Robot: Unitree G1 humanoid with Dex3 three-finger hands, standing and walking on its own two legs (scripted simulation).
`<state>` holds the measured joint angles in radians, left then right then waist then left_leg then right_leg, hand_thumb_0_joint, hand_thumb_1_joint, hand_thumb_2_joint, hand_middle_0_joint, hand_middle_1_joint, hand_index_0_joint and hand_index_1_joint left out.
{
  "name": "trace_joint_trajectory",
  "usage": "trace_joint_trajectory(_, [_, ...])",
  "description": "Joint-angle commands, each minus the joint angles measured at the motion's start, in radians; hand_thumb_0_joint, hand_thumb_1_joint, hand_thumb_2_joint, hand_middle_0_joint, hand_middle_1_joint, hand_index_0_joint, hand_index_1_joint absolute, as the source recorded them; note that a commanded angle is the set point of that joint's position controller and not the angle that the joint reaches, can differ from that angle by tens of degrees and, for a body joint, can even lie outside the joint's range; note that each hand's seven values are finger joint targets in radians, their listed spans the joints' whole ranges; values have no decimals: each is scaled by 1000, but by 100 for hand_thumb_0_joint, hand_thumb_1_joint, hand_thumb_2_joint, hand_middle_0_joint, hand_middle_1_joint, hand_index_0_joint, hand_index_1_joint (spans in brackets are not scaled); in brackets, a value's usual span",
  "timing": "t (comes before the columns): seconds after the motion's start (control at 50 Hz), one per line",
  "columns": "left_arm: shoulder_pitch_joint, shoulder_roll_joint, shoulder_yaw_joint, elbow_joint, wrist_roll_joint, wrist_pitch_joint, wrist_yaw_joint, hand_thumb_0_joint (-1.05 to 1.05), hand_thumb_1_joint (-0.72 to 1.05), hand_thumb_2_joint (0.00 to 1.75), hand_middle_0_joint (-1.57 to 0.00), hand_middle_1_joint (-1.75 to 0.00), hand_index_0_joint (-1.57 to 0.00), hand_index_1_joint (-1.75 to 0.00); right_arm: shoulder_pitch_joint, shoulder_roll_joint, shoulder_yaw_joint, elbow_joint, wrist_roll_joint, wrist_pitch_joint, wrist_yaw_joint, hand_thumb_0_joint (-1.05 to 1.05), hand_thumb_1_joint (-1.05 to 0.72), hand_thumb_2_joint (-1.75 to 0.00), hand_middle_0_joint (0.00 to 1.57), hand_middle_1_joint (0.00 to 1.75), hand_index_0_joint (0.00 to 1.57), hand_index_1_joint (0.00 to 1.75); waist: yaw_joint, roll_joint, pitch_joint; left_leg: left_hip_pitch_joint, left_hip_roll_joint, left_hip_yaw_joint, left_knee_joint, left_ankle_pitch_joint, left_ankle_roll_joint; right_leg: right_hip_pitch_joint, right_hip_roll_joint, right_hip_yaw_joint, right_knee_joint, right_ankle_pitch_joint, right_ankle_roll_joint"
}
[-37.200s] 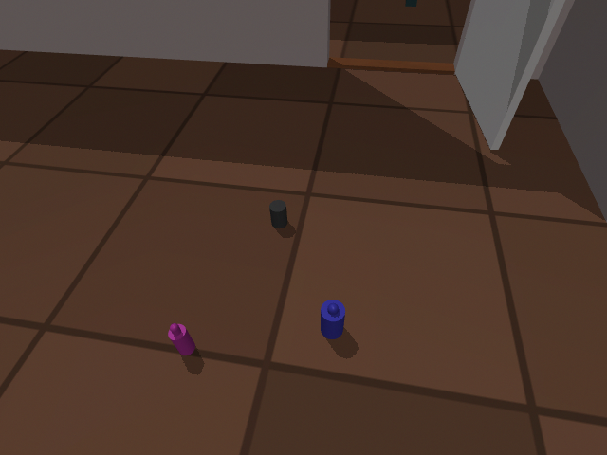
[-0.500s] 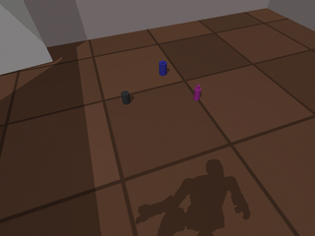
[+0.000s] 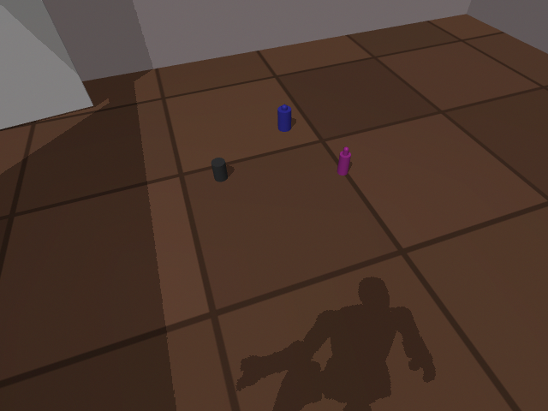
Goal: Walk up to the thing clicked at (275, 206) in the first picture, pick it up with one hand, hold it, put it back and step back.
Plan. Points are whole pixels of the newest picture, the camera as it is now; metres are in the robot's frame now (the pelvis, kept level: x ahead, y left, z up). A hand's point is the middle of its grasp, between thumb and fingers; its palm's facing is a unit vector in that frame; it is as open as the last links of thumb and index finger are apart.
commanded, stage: stand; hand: left
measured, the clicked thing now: (219, 169) +1.41 +0.28 -0.73
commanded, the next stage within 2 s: walk up in 0.28 s
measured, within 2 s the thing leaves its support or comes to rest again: neither
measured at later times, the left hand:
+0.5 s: hand out of the picture +0.10 +0.27 -0.15, palm faces -0.03 -0.92 -0.39, open 7.4 cm
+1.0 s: hand (146, 364) +0.27 +0.26 -0.19, palm faces +0.04 -0.94 -0.33, open 7.4 cm
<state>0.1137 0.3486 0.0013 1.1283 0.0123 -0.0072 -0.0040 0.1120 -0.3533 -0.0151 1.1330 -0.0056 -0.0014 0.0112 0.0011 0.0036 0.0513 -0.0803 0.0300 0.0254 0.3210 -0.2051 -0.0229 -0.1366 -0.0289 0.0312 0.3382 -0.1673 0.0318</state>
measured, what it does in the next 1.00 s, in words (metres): walks ahead: left foot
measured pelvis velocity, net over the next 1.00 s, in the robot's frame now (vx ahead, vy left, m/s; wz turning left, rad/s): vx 0.25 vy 0.00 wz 0.05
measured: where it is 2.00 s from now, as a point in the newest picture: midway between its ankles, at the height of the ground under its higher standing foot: (281, 293)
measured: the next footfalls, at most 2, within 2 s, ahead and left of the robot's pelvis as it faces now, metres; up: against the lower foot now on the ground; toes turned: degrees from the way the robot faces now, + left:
left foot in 0.88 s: +0.38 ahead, +0.11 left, +0.00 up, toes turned +6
right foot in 1.38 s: +0.59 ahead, -0.15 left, +0.00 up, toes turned -3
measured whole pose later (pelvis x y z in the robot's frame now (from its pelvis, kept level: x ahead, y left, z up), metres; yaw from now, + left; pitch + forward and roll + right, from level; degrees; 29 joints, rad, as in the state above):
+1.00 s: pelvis +0.25 +0.00 -0.03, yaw +3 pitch -3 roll -1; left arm 0.29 0.38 0.05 0.95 0.00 -0.04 -0.02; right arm 0.15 -0.36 -0.09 0.85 -0.02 -0.05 0.08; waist 0.02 -0.02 0.14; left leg -0.39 0.01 0.06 0.65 -0.20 0.06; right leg -0.12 -0.01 -0.01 1.05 -0.49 -0.04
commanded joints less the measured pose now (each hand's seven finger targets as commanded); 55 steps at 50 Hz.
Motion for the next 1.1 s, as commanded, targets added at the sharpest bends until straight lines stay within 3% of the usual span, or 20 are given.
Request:
trace_joint_trajectory(0.0, [-33, 223, 36, -59, -4, -24, 15, 0, 90, 90, -20, -30, -20, -30, -28, -208, -33, -60, -2, -23, -13, 0, -90, -90, 20, 30, 20, 30, -7, -20, -72, -4, 105, -69, -53, 131, 33, 21, -94, 61, -45, 169, -47])
trace_joint_trajectory(0.24, [-28, 220, 36, -65, -1, -23, 14, 0, 90, 90, -20, -30, -20, -30, -33, -217, -37, -65, -3, -24, -13, 0, -90, -90, 20, 30, 20, 30, -4, -3, -73, -1, 107, -69, -53, 114, 34, 18, -94, 67, -53, 150, -47])
trace_joint_trajectory(0.26, [13, 310, 98, -112, 14, -36, -17, 0, 90, 90, -20, -30, -20, -30, 34, -302, -96, -118, -17, -39, 14, 0, -90, -90, 20, 30, 20, 30, -4, 6, -164, 3, 79, -94, 16, -410, 115, 23, -27, 41, 41, -379, -81])
trace_joint_trajectory(0.28, [-1, 300, 102, -110, 25, -37, -27, 0, 90, 90, -20, -30, -20, -30, 34, -310, -106, -114, -26, -41, 24, 0, -90, -90, 20, 30, 20, 30, -3, 34, -93, -67, 110, -132, 8, -548, 139, -66, -35, 47, 92, -478, -93])
trace_joint_trajectory(0.36, [-88, 242, 105, -176, 27, -35, -51, 0, 90, 90, -20, -30, -20, -30, 42, -332, -137, -150, -29, -52, 32, 0, -90, -90, 20, 30, 20, 30, -33, 150, 100, -25, 292, -325, -159, -461, 230, -365, -3, -68, 354, -240, -54])
trace_joint_trajectory(0.4, [-75, 247, 103, -198, 18, -45, -57, 0, 90, 90, -20, -30, -20, -30, 64, -338, -145, -170, -28, -58, 34, 0, -90, -90, 20, 30, 20, 30, -36, 139, 71, 76, 319, -348, -164, -363, 264, -393, -49, -33, 293, -287, -52])
trace_joint_trajectory(0.44, [1, 252, 118, -182, 16, -52, -66, 0, 90, 90, -20, -30, -20, -30, 17, -332, -146, -203, -32, -50, 42, 0, -90, -90, 20, 30, 20, 30, 9, 170, 28, -34, 259, -256, -112, -428, 235, -210, -49, -37, 195, -282, -64])
trace_joint_trajectory(0.48, [310, 293, 148, -70, 14, -73, -46, 0, 90, 90, -20, -30, -20, -30, -105, -250, -119, -243, -26, -37, 46, 0, -90, -90, 20, 30, 20, 30, 177, 4, -54, -318, 90, -38, 308, -325, 131, 275, -23, -17, 28, -148, -62])
trace_joint_trajectory(0.5, [437, 409, 178, -46, 31, -84, -27, 0, 90, 90, -20, -30, -20, -30, -109, -149, -87, -277, -20, -38, 46, 0, -90, -90, 20, 30, 20, 30, 225, -320, -35, -621, -90, 11, 679, -402, 73, 382, -225, 367, -138, -412, -75])
trace_joint_trajectory(0.52, [320, 422, 170, -105, 33, -84, -23, 0, 90, 90, -20, -30, -20, -30, -101, -185, -92, -296, -18, -34, 36, 0, -90, -90, 20, 30, 20, 30, 160, -166, 20, -673, -99, -130, 746, -337, 55, 278, -364, 590, -254, -514, -153])
trace_joint_trajectory(0.54, [224, 424, 167, -154, 26, -81, -23, 0, 90, 90, -20, -30, -20, -30, -55, -240, -103, -280, -19, -38, 33, 0, -90, -90, 20, 30, 20, 30, 121, -85, 70, -648, -29, -173, 752, -273, 60, 196, -400, 593, -263, -538, -197])
trace_joint_trajectory(0.6, [111, 304, 133, -205, 3, -102, -15, 0, 90, 90, -20, -30, -20, -30, 50, -254, -103, -220, -1, -50, 43, 0, -90, -90, 20, 30, 20, 30, 22, -81, 83, -601, 17, -185, 732, -103, 57, 233, -226, 212, -172, 18, -148])
trace_joint_trajectory(0.64, [121, 286, 125, -214, -4, -102, -14, 0, 90, 90, -20, -30, -20, -30, 77, -229, -94, -225, -2, -44, 51, 0, -90, -90, 20, 30, 20, 30, 12, -113, 60, -523, 19, -153, 648, -64, 42, 197, -185, 64, -121, 262, -159])
trace_joint_trajectory(0.8, [173, 326, 127, -263, -3, -91, -17, 0, 90, 90, -20, -30, -20, -30, -60, -211, -106, -328, -19, -42, 78, 0, -90, -90, 20, 30, 20, 30, 56, -124, 50, -298, 25, 26, 263, 125, 49, 84, -199, -52, -92, 261, -181])
trace_joint_trajectory(0.88, [164, 311, 116, -294, -11, -83, -6, 0, 90, 90, -20, -30, -20, -30, 242, -270, -147, -260, -43, -49, 62, 0, -90, -90, 20, 30, 20, 30, -101, 52, -103, 94, -29, 46, 213, 81, 144, -17, -151, -115, 380, 471, -149])
trace_joint_trajectory(0.9, [224, 254, 99, -298, -21, -77, -4, 0, 90, 90, -20, -30, -20, -30, 376, -327, -172, -244, -57, -54, 52, 0, -90, -90, 20, 30, 20, 30, -153, 185, -196, 291, 66, -107, 173, -70, 200, -187, -73, -142, 682, 281, -109])
trace_joint_trajectory(0.92, [279, 219, 100, -306, -42, -75, -6, 0, 90, 90, -20, -30, -20, -30, 387, -396, -191, -271, -45, -62, 42, 0, -90, -90, 20, 30, 20, 30, -133, 353, -245, 419, 325, -642, 39, -116, 314, -450, 137, -98, 923, -243, -64])
trace_joint_trajectory(0.94, [251, 300, 106, -292, -28, -69, 5, 0, 90, 90, -20, -30, -20, -30, 321, -386, -193, -294, -6, -63, 40, 0, -90, -90, 20, 30, 20, 30, -115, 227, -258, 379, 377, -766, -42, -228, 366, -468, 71, 47, 980, -372, -102])
trace_joint_trajectory(1.0, [235, 283, 92, -279, -31, -74, -16, 0, 90, 90, -20, -30, -20, -30, 145, -294, -139, -345, 16, -68, 21, 0, -90, -90, 20, 30, 20, 30, -23, 76, -53, -14, 266, -334, -74, -67, 211, -354, -22, 114, 886, -176, -96])
trace_joint_trajectory(1.08, [260, 248, 95, -270, -17, -56, -41, 0, 90, 90, -20, -30, -20, -30, 154, -269, -123, -354, 2, -96, 24, 0, -90, -90, 20, 30, 20, 30, 1, 93, 28, -137, 203, -159, -111, 24, 217, -309, -43, 42, 705, -118, -44])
